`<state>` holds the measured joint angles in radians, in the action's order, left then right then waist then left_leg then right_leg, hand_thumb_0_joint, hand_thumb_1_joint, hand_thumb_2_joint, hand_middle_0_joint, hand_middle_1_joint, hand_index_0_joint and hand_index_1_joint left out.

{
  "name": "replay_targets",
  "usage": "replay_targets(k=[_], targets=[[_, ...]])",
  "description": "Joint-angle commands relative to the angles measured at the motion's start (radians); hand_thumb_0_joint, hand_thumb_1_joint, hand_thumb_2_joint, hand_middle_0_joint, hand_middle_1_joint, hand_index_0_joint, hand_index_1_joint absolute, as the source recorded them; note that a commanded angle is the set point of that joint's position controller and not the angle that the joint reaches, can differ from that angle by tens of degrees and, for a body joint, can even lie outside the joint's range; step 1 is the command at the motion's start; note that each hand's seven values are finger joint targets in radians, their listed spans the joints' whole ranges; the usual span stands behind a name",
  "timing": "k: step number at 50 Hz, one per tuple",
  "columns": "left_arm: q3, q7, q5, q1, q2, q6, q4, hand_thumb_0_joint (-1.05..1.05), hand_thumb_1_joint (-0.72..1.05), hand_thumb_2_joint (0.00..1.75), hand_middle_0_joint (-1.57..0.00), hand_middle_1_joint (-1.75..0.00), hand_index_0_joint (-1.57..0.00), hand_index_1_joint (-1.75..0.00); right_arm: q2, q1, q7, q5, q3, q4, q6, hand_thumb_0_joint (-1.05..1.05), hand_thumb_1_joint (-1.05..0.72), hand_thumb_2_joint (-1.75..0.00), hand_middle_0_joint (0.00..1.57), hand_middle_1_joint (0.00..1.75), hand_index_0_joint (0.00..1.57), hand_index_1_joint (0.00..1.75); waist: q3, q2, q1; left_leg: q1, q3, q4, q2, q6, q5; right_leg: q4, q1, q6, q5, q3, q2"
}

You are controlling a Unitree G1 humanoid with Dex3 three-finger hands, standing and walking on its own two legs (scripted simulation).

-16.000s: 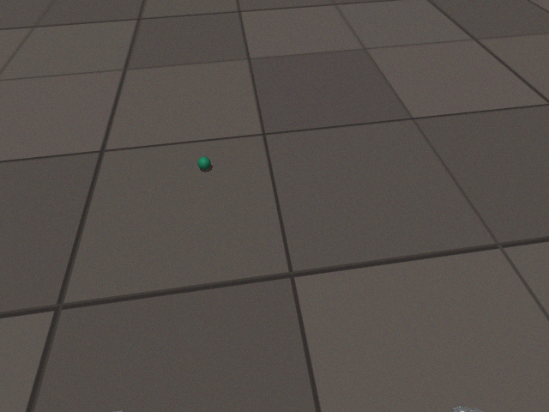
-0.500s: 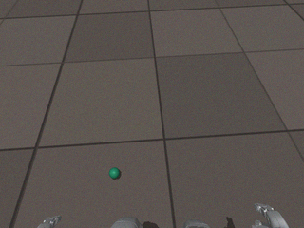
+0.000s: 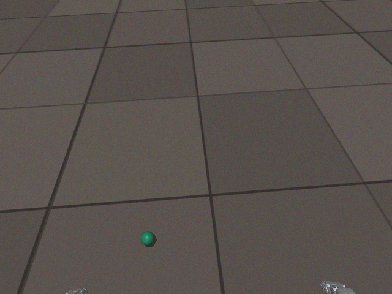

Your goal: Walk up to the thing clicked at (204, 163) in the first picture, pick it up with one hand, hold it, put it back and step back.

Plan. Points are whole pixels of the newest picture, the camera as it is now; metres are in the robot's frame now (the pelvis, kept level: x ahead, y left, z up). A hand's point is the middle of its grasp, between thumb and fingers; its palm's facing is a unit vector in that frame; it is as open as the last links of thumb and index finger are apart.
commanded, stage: walk up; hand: left
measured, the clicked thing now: (147, 238) +0.46 +0.28 -0.75
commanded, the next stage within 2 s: stand in 0.88 s
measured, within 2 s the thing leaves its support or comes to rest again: neither
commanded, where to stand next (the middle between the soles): +0.05 +0.00 m, yaw +0 degrees
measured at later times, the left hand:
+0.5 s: hand out of the picture +0.07 +0.25 -0.16, palm faces +0.01 -0.94 -0.34, open 7.4 cm
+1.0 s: hand out of the picture +0.08 +0.25 -0.16, palm faces +0.00 -0.94 -0.34, open 7.4 cm
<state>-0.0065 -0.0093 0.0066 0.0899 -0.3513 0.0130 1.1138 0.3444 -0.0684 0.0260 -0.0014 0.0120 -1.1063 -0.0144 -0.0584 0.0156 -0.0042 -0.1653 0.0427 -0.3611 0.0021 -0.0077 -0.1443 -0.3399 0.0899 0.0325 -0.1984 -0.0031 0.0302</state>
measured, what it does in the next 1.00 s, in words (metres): stands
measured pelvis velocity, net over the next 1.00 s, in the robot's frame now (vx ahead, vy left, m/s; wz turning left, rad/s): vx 0.01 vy -0.01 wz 0.02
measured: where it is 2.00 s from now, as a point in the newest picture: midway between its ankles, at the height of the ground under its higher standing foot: outside the picture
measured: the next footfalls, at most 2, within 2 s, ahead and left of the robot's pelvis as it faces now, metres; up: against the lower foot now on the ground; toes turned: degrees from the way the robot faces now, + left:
none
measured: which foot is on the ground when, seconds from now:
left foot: down 0.00-1.00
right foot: down 0.00-1.00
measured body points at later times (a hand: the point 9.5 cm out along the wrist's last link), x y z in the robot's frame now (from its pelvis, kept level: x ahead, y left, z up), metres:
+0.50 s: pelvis +0.00 -0.01 +0.00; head +0.02 -0.01 +0.45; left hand +0.07 +0.30 -0.13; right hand +0.08 -0.30 -0.14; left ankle +0.04 +0.12 -0.75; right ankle -0.01 -0.14 -0.75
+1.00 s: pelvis +0.01 -0.01 +0.00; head +0.02 -0.01 +0.45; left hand +0.08 +0.30 -0.13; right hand +0.10 -0.31 -0.13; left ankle +0.04 +0.12 -0.75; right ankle -0.01 -0.14 -0.75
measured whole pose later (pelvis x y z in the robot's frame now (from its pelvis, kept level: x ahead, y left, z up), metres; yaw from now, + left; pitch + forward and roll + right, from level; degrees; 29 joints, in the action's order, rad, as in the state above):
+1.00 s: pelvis +0.01 -0.01 +0.00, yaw +1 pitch -2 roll +0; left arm -0.01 -0.01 0.01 0.11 -0.35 0.00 1.12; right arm 0.35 -0.10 0.01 -0.01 0.00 -1.11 0.00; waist -0.04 0.00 0.00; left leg -0.17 0.06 -0.35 0.00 -0.02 -0.14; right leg -0.35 0.10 0.02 -0.22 0.02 0.03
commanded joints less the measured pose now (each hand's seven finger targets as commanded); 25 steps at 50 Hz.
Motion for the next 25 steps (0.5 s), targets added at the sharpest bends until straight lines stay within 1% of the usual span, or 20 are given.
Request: replay_targets(k=[1, 3, 5, 6, 8, 10, 11, 12, 14, 15, 16, 18, 19, 21, 22, 25], targets=[[-0.055, 0.018, 0.006, -0.054, -0.228, 0.025, -0.055, 0.00, 0.90, 0.90, -0.20, -0.30, -0.20, -0.30, 0.210, 0.048, -0.012, -0.001, 0.045, 0.058, 0.023, 0.00, -0.90, -0.90, 0.20, 0.30, 0.20, 0.30, 0.052, -0.017, 0.000, 0.010, 0.096, 0.073, -0.096, 0.028, -0.034, 0.088, 0.044, -0.053, 0.003, -0.075, 0.093], [-0.056, 0.017, 0.008, -0.046, -0.226, 0.024, -0.050, 0.00, 0.90, 0.90, -0.20, -0.30, -0.20, -0.30, 0.208, 0.046, -0.013, -0.001, 0.045, 0.055, 0.023, 0.00, -0.90, -0.90, 0.20, 0.30, 0.20, 0.30, 0.061, -0.018, 0.003, 0.011, 0.100, 0.070, -0.100, 0.031, -0.036, 0.091, 0.046, -0.055, -0.021, -0.080, 0.092], [-0.057, 0.016, 0.010, -0.052, -0.227, 0.023, -0.054, 0.00, 0.90, 0.90, -0.20, -0.30, -0.20, -0.30, 0.209, 0.037, -0.013, -0.004, 0.045, 0.052, 0.023, 0.00, -0.90, -0.90, 0.20, 0.30, 0.20, 0.30, 0.049, -0.012, -0.001, -0.010, 0.104, 0.081, -0.096, 0.031, -0.089, 0.095, 0.051, -0.057, -0.045, -0.082, 0.091], [-0.057, 0.015, 0.009, -0.046, -0.224, 0.023, -0.050, 0.00, 0.90, 0.90, -0.20, -0.30, -0.20, -0.30, 0.210, 0.035, -0.013, -0.004, 0.044, 0.051, 0.024, 0.00, -0.90, -0.90, 0.20, 0.30, 0.20, 0.30, 0.047, -0.001, 0.002, -0.012, 0.110, 0.085, -0.099, 0.029, -0.090, 0.090, 0.056, -0.058, -0.053, -0.082, 0.091], [-0.058, 0.014, 0.010, -0.040, -0.225, 0.021, -0.051, 0.00, 0.90, 0.90, -0.20, -0.30, -0.20, -0.30, 0.221, 0.032, -0.014, -0.005, 0.047, 0.050, 0.025, 0.00, -0.90, -0.90, 0.20, 0.30, 0.20, 0.30, 0.057, 0.007, 0.001, -0.028, 0.118, 0.091, -0.104, 0.033, -0.106, 0.081, 0.036, -0.059, -0.045, -0.073, 0.086], [-0.057, 0.014, 0.010, -0.024, -0.223, 0.022, -0.046, 0.00, 0.90, 0.90, -0.20, -0.30, -0.20, -0.30, 0.223, 0.035, -0.014, -0.005, 0.049, 0.052, 0.025, 0.00, -0.90, -0.90, 0.20, 0.30, 0.20, 0.30, 0.049, 0.012, 0.004, -0.030, 0.125, 0.092, -0.104, 0.034, -0.103, 0.082, 0.043, -0.059, -0.043, -0.069, 0.083], [-0.057, 0.014, 0.008, -0.017, -0.220, 0.023, -0.043, 0.00, 0.90, 0.90, -0.20, -0.30, -0.20, -0.30, 0.212, 0.029, -0.014, -0.004, 0.045, 0.049, 0.026, 0.00, -0.90, -0.90, 0.20, 0.30, 0.20, 0.30, 0.059, 0.007, 0.006, -0.020, 0.124, 0.087, -0.107, 0.033, -0.073, 0.081, 0.036, -0.058, -0.035, -0.074, 0.085], [-0.058, 0.013, 0.009, -0.023, -0.226, 0.023, -0.049, 0.00, 0.90, 0.90, -0.20, -0.30, -0.20, -0.30, 0.219, 0.023, -0.014, -0.004, 0.046, 0.052, 0.026, 0.00, -0.90, -0.90, 0.20, 0.30, 0.20, 0.30, 0.061, 0.005, 0.003, -0.027, 0.119, 0.080, -0.101, 0.033, -0.078, 0.080, 0.033, -0.059, -0.021, -0.074, 0.087], [-0.059, 0.014, 0.007, -0.026, -0.226, 0.024, -0.050, 0.00, 0.90, 0.90, -0.20, -0.30, -0.20, -0.30, 0.215, 0.013, -0.015, -0.003, 0.045, 0.048, 0.026, 0.00, -0.90, -0.90, 0.20, 0.30, 0.20, 0.30, 0.071, 0.003, 0.000, -0.017, 0.118, 0.071, -0.101, 0.031, -0.035, 0.076, 0.027, -0.060, 0.000, -0.074, 0.090], [-0.058, 0.015, 0.006, -0.018, -0.222, 0.024, -0.045, 0.00, 0.90, 0.90, -0.20, -0.30, -0.20, -0.30, 0.213, 0.018, -0.015, -0.002, 0.044, 0.048, 0.026, 0.00, -0.90, -0.90, 0.20, 0.30, 0.20, 0.30, 0.070, 0.007, 0.004, -0.010, 0.119, 0.069, -0.102, 0.031, -0.009, 0.076, 0.031, -0.058, 0.012, -0.070, 0.088], [-0.059, 0.016, 0.007, -0.019, -0.231, 0.024, -0.050, 0.00, 0.90, 0.90, -0.20, -0.30, -0.20, -0.30, 0.219, 0.017, -0.016, -0.002, 0.045, 0.050, 0.026, 0.00, -0.90, -0.90, 0.20, 0.30, 0.20, 0.30, 0.080, -0.003, 0.003, -0.005, 0.112, 0.057, -0.101, 0.034, 0.001, 0.075, 0.025, -0.058, 0.027, -0.072, 0.092], [-0.058, 0.017, 0.005, -0.020, -0.227, 0.025, -0.046, 0.00, 0.90, 0.90, -0.20, -0.30, -0.20, -0.30, 0.212, 0.015, -0.016, 0.001, 0.043, 0.051, 0.026, 0.00, -0.90, -0.90, 0.20, 0.30, 0.20, 0.30, 0.084, -0.006, 0.003, 0.004, 0.110, 0.045, -0.099, 0.031, 0.059, 0.074, 0.021, -0.056, 0.055, -0.067, 0.091], [-0.059, 0.017, 0.007, -0.028, -0.232, 0.024, -0.055, 0.00, 0.90, 0.90, -0.20, -0.30, -0.20, -0.30, 0.221, 0.006, -0.018, 0.001, 0.045, 0.049, 0.025, 0.00, -0.90, -0.90, 0.20, 0.30, 0.20, 0.30, 0.094, -0.015, -0.003, 0.004, 0.102, 0.037, -0.096, 0.032, 0.055, 0.070, 0.011, -0.058, 0.071, -0.071, 0.095], [-0.060, 0.018, 0.004, -0.027, -0.232, 0.022, -0.053, 0.00, 0.90, 0.90, -0.20, -0.30, -0.20, -0.30, 0.222, 0.006, -0.019, 0.001, 0.044, 0.049, 0.026, 0.00, -0.90, -0.90, 0.20, 0.30, 0.20, 0.30, 0.095, -0.002, 0.000, 0.004, 0.105, 0.039, -0.096, 0.030, 0.079, 0.056, 0.008, -0.059, 0.089, -0.064, 0.095], [-0.060, 0.018, 0.003, -0.027, -0.225, 0.021, -0.053, 0.00, 0.90, 0.90, -0.20, -0.30, -0.20, -0.30, 0.216, -0.002, -0.020, 0.001, 0.043, 0.046, 0.027, 0.00, -0.90, -0.90, 0.20, 0.30, 0.20, 0.30, 0.106, -0.004, 0.000, 0.004, 0.109, 0.044, -0.104, 0.032, 0.096, 0.051, -0.007, -0.058, 0.092, -0.057, 0.093], [-0.060, 0.018, 0.003, -0.017, -0.224, 0.018, -0.054, 0.00, 0.90, 0.90, -0.20, -0.30, -0.20, -0.30, 0.219, 0.010, -0.021, 0.000, 0.043, 0.054, 0.026, 0.00, -0.90, -0.90, 0.20, 0.30, 0.20, 0.30, 0.105, -0.003, 0.007, 0.009, 0.104, 0.035, -0.105, 0.037, 0.111, 0.051, -0.002, -0.056, 0.098, -0.056, 0.093]])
